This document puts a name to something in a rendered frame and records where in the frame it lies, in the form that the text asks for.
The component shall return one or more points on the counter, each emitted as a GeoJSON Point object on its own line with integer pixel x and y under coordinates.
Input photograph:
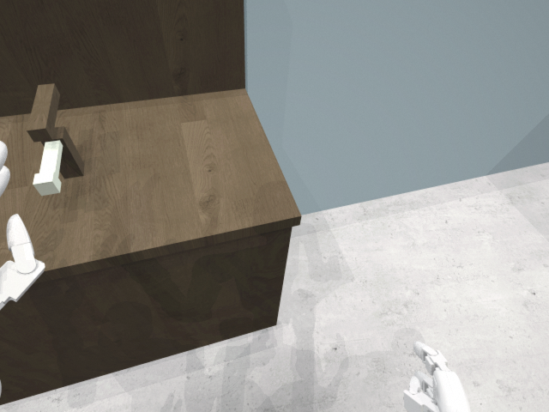
{"type": "Point", "coordinates": [173, 223]}

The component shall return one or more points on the tap lever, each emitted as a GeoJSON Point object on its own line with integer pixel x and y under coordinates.
{"type": "Point", "coordinates": [46, 181]}

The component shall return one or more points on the robot right hand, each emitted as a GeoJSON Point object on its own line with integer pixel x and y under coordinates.
{"type": "Point", "coordinates": [443, 393]}

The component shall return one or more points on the robot left hand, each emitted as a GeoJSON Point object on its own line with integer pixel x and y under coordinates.
{"type": "Point", "coordinates": [18, 276]}

